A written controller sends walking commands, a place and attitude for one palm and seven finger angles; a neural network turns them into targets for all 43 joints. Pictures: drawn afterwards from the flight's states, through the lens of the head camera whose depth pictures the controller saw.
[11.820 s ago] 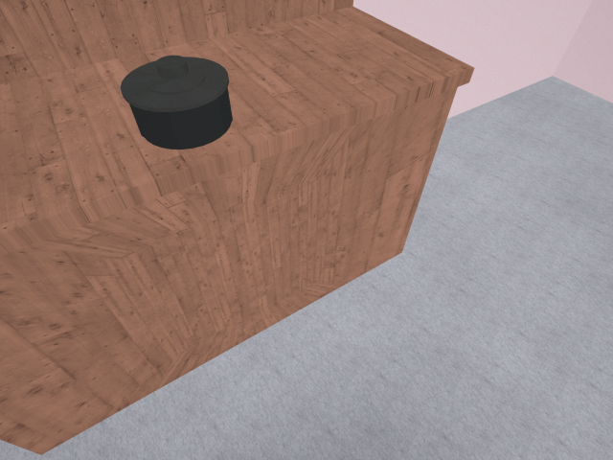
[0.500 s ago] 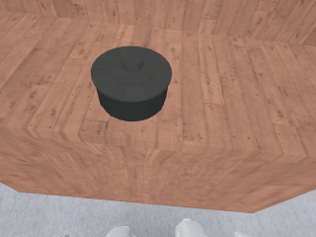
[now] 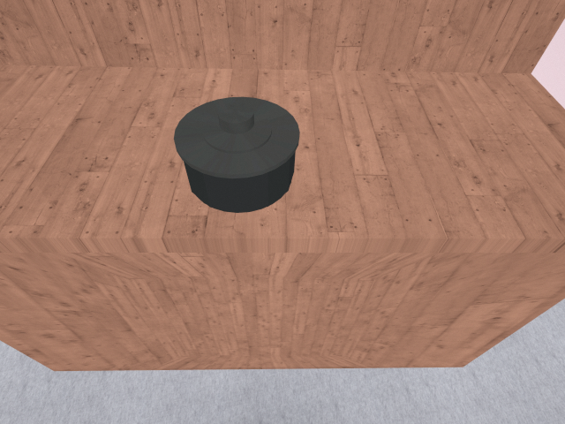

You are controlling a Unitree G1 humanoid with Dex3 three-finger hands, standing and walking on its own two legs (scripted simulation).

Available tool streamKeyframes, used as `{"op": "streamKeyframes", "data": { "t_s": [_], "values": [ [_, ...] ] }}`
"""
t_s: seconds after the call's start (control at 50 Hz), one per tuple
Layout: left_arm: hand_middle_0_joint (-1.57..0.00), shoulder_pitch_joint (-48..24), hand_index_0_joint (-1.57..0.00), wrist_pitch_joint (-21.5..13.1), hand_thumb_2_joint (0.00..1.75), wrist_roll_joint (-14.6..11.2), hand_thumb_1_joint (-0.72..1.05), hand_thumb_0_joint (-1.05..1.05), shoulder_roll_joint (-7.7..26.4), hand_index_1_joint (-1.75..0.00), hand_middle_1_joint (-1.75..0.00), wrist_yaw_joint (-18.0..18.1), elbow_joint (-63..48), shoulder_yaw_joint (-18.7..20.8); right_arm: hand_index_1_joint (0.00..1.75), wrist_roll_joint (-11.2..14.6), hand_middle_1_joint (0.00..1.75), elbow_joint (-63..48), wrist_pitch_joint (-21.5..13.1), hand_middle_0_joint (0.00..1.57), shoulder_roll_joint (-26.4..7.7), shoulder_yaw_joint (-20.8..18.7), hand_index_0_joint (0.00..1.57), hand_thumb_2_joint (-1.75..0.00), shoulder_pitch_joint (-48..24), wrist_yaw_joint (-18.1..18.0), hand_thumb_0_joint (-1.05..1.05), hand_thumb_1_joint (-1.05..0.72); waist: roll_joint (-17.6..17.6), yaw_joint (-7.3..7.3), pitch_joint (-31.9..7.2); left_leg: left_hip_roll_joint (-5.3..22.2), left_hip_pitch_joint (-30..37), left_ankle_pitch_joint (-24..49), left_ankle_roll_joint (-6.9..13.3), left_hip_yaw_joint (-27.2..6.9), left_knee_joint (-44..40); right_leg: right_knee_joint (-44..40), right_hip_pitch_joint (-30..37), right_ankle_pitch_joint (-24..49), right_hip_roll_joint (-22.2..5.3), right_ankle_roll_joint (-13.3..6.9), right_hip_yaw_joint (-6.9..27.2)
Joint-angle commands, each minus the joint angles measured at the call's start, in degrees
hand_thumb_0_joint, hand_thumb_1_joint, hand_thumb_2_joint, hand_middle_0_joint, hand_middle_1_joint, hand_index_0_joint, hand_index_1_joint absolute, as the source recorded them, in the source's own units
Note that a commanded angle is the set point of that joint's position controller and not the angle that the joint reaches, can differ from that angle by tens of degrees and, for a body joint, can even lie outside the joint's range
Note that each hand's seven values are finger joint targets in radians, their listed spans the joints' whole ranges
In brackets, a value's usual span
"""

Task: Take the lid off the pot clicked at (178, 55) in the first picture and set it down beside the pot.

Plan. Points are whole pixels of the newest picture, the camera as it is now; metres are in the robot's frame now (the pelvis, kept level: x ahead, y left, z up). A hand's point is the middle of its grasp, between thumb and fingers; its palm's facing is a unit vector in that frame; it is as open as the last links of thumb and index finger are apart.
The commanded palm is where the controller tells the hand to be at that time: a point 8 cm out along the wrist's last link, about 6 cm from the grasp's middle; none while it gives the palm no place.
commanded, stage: come to a stop and stand still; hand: left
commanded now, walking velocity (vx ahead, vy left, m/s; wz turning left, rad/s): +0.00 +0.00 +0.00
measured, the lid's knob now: (236, 117) +0.51 +0.10 +0.16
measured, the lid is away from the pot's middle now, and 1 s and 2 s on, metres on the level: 0.00 0.00 0.00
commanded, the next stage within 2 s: look again from close up in 0.32 s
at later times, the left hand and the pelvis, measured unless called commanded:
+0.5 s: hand out of the picture -0.02 +0.19 -0.18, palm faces +0.02 -0.98 -0.22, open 7.4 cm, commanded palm none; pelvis +0.00 +0.01 +0.00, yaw +1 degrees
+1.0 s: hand out of the picture +0.06 +0.21 -0.19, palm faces +0.04 -0.98 -0.20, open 7.4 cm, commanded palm none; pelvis +0.04 +0.02 +0.00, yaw +1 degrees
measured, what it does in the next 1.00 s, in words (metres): stands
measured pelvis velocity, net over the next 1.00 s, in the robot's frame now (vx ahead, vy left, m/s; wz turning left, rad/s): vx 0.04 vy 0.02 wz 0.02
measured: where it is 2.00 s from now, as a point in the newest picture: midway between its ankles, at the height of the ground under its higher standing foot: outside the picture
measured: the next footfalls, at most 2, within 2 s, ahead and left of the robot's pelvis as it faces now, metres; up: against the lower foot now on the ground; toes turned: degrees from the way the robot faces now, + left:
none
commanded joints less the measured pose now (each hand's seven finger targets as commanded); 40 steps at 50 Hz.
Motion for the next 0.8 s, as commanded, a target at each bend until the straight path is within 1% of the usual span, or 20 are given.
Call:
{"op": "streamKeyframes", "data": {
  "t_s": [0.0,0.04,0.08,0.14,0.16,0.2,0.26,0.34,0.38,0.4,0.42,0.44,0.46,0.48,0.52,0.56,0.64,0.68,0.72,0.78],
  "values": [
    [-0.20,1.62,-0.20,-0.43,0.90,-0.09,0.90,0.00,7.37,-0.30,-0.30,0.00,-2.17,1.91,0.30,-0.30,0.30,-2.53,-1.20,0.20,-5.74,-0.86,0.20,-0.90,0.33,-0.20,0.00,-0.90,4.74,0.71,1.19,6.96,-0.86,-6.44,0.63,-8.99,-10.64,-6.06,-3.66,-2.04,-4.18,-1.39,2.82],
    [-0.20,2.04,-0.20,-0.32,0.90,0.06,0.90,0.00,7.47,-0.30,-0.30,-0.23,-1.87,1.98,0.30,-0.43,0.30,-2.44,-0.97,0.20,-6.04,-0.99,0.20,-0.90,0.53,-0.07,0.00,-0.90,6.09,0.82,1.47,6.99,-1.91,-12.97,0.69,-9.85,-13.01,-5.90,-3.97,-4.22,-3.72,-1.31,2.21],
    [-0.20,2.74,-0.20,-0.15,0.90,0.07,0.90,0.00,7.52,-0.30,-0.30,-0.38,-1.67,1.97,0.30,-0.43,0.30,-2.62,-0.79,0.20,-6.49,-1.21,0.20,-0.90,0.64,-0.03,0.00,-0.90,5.38,1.18,0.70,7.30,-3.07,-16.63,0.95,-10.94,-14.70,-5.35,-3.03,-5.29,-3.17,-1.00,1.08],
    [-0.20,3.42,-0.20,-0.23,0.90,0.29,0.90,0.00,7.18,-0.30,-0.30,-0.49,-1.36,2.04,0.30,-0.49,0.30,-2.33,-0.74,0.20,-6.49,-1.48,0.20,-0.90,1.02,0.00,0.00,-0.90,6.11,1.12,0.35,7.34,-3.06,-17.92,0.96,-11.22,-15.53,-4.74,-3.59,-5.19,-2.99,-0.95,0.60],
    [-0.20,3.96,-0.20,-0.20,0.90,0.25,0.90,0.00,7.21,-0.30,-0.30,-0.53,-1.27,1.98,0.30,-0.39,0.30,-2.59,-0.67,0.20,-6.37,-1.59,0.20,-0.90,1.20,-0.02,0.00,-0.90,4.95,1.27,0.02,7.45,-3.28,-18.81,1.06,-11.34,-15.88,-4.99,-3.15,-5.78,-2.77,-0.86,0.18],
    [-0.20,4.31,-0.20,-0.35,0.90,0.35,0.90,0.00,7.04,-0.30,-0.30,-0.49,-1.15,2.00,0.30,-0.42,0.30,-2.39,-0.65,0.20,-6.10,-1.70,0.20,-0.90,1.66,0.03,0.00,-0.90,3.36,1.04,-0.05,6.70,-3.08,-17.01,0.87,-10.50,-14.39,-6.00,-4.04,-5.91,-3.51,-1.08,1.32],
    [-0.20,3.92,-0.20,-0.93,0.90,0.17,0.90,0.00,7.01,-0.30,-0.30,-0.42,-1.09,1.84,0.30,-0.33,0.30,-2.12,-0.94,0.20,-4.68,-1.49,0.20,-0.90,2.95,0.02,0.00,-0.90,-0.64,0.31,-0.44,5.32,-0.14,-10.11,0.46,-7.92,-10.01,-8.71,-6.44,-5.43,-5.17,-1.81,3.91],
    [-0.20,3.54,-0.20,-1.25,0.90,0.11,0.90,0.00,6.84,-0.30,-0.30,-0.28,-0.93,1.83,0.30,-0.32,0.30,-1.63,-1.26,0.20,-3.91,-1.14,0.20,-0.90,4.15,0.03,0.00,-0.90,-0.87,-0.57,-0.50,4.82,1.74,-5.04,0.13,-6.80,-7.23,-9.05,-8.48,-3.76,-6.21,-2.24,5.49],
    [-0.20,3.99,-0.20,-1.36,0.90,0.03,0.90,0.00,6.51,-0.30,-0.30,-0.21,-0.62,1.61,0.30,-0.26,0.30,-1.54,-1.43,0.20,-3.76,-1.02,0.20,-0.90,3.80,-0.08,0.00,-0.90,-0.75,-0.43,-0.52,5.09,2.27,-2.97,0.30,-6.91,-7.08,-8.56,-8.19,-1.25,-6.09,-2.28,5.22],
    [-0.20,9.04,-0.20,-2.69,0.90,1.27,0.90,0.00,6.47,-0.30,-0.30,2.01,1.08,0.62,0.30,0.33,0.30,-5.26,-2.11,0.20,-6.05,-0.71,0.20,-0.90,-0.90,0.48,0.00,-0.90,-6.80,1.65,-0.68,4.01,-0.90,-1.30,-1.18,-2.94,2.78,-9.66,-4.34,4.26,-7.15,-1.98,4.65],
    [-0.20,5.38,-0.20,-2.78,0.90,0.73,0.90,0.00,8.62,-0.30,-0.30,1.80,-1.51,0.48,0.30,-0.04,0.30,-6.80,-1.71,0.20,-3.63,-0.36,0.20,-0.90,1.69,1.19,0.00,-0.90,-10.47,-0.86,-3.55,2.33,0.33,-7.41,-1.01,-1.87,3.98,-12.12,-8.22,-12.35,-9.95,-3.33,8.51],
    [-0.20,3.13,-0.20,-2.74,0.90,0.83,0.90,0.00,8.59,-0.30,-0.30,1.42,-2.74,0.59,0.30,-0.40,0.30,-6.16,-1.69,0.20,-3.71,-0.42,0.20,-0.90,2.69,1.36,0.00,-0.90,-4.69,-2.02,-1.66,1.82,1.28,-6.55,-0.68,-1.45,4.61,-11.68,-12.27,-16.71,-10.34,-4.41,8.60],
    [-0.20,3.14,-0.20,-2.58,0.90,0.39,0.90,0.00,9.49,-0.30,-0.30,1.05,-3.03,1.07,0.30,-0.52,0.30,-5.96,-1.70,0.20,-3.59,-0.52,0.20,-0.90,4.29,1.33,0.00,-0.90,1.73,-1.88,-5.85,2.02,4.21,-4.66,-0.70,-2.21,3.34,-8.33,-11.31,-11.92,-9.87,-5.34,6.79],
    [-0.20,3.64,-0.20,-2.60,0.90,0.25,0.90,0.00,8.77,-0.30,-0.30,0.98,-3.42,0.91,0.30,-0.36,0.30,-6.77,-1.77,0.20,-3.39,-0.55,0.20,-0.90,3.91,1.13,0.00,-0.90,4.75,-1.91,-3.05,2.66,1.55,-5.34,-0.21,-3.76,2.30,-6.54,-11.67,-10.84,-7.80,-4.92,5.40],
    [-0.20,5.93,-0.20,-2.59,0.90,0.34,0.90,0.00,6.86,-0.30,-0.30,0.84,-2.75,0.49,0.30,-0.14,0.30,-7.17,-2.20,0.20,-4.22,-0.37,0.20,-0.90,2.32,0.93,0.00,-0.90,5.02,-0.40,0.58,4.49,-4.17,-4.60,1.39,-7.30,-1.47,-3.82,-9.41,-7.05,-4.97,-4.15,3.28],
    [-0.20,7.73,-0.20,-2.62,0.90,0.44,0.90,0.00,6.19,-0.30,-0.30,0.68,-2.11,0.34,0.30,0.17,0.30,-7.83,-2.65,0.20,-4.52,-0.16,0.20,-0.90,2.02,0.71,0.00,-0.90,1.86,0.77,-0.20,5.09,-4.20,-0.24,2.28,-8.35,-1.91,-2.95,-6.12,-1.67,-4.30,-3.71,2.04],
    [-0.20,9.15,-0.20,-2.99,0.90,0.30,0.90,0.00,5.52,-0.30,-0.30,1.21,-1.48,0.14,0.30,0.40,0.30,-6.91,-3.56,0.20,-5.09,0.00,0.20,-0.90,2.52,0.25,0.00,-0.90,-0.12,0.64,-2.84,5.56,0.06,12.85,2.51,-7.38,0.07,-1.64,-2.85,8.07,-4.69,-3.17,2.27],
    [-0.20,9.03,-0.20,-2.66,0.90,0.21,0.90,0.00,5.68,-0.30,-0.30,1.25,-1.95,0.45,0.30,0.37,0.30,-6.83,-3.57,0.20,-5.44,-0.17,0.20,-0.90,2.09,0.03,0.00,-0.90,1.54,0.78,-3.29,5.90,1.23,14.35,2.50,-7.53,0.26,-1.29,-2.65,8.19,-4.62,-2.90,1.48],
    [-0.20,8.75,-0.20,-2.52,0.90,0.25,0.90,0.00,5.95,-0.30,-0.30,1.37,-2.08,0.45,0.30,0.44,0.30,-6.62,-3.54,0.20,-5.45,-0.11,0.20,-0.90,1.36,-0.08,0.00,-0.90,0.39,0.86,-2.40,5.68,1.05,15.86,2.46,-7.29,0.26,-1.54,-2.11,9.65,-4.77,-2.63,1.63],
    [-0.20,8.21,-0.20,-2.22,0.90,0.16,0.90,0.00,6.53,-0.30,-0.30,1.29,-2.70,0.68,0.30,0.39,0.30,-6.82,-3.45,0.20,-5.79,-0.18,0.20,-0.90,0.38,-0.18,0.00,-0.90,1.52,1.00,-2.83,5.74,2.03,15.91,2.40,-7.28,0.09,-1.70,-1.61,10.51,-4.89,-2.42,1.17]
  ]
}}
